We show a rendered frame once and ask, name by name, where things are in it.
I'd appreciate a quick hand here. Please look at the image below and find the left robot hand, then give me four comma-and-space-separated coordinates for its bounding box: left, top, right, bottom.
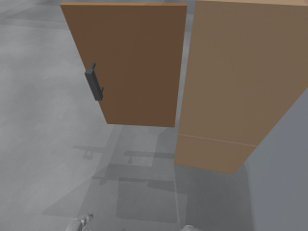
65, 213, 93, 231

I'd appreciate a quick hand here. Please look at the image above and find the handle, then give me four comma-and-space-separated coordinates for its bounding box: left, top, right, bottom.
85, 63, 104, 101

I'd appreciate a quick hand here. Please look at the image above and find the cupboard door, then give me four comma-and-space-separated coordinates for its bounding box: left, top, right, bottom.
60, 2, 188, 128

